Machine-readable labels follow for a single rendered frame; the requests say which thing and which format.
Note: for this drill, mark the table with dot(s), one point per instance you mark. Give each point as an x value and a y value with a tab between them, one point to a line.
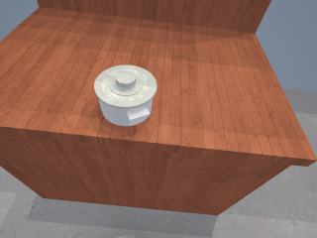
220	126

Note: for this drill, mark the pot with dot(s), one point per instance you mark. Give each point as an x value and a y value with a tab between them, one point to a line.
126	117

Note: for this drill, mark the lid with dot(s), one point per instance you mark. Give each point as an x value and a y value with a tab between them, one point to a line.
113	95

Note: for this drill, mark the knob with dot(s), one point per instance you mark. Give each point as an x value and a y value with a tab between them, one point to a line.
125	78

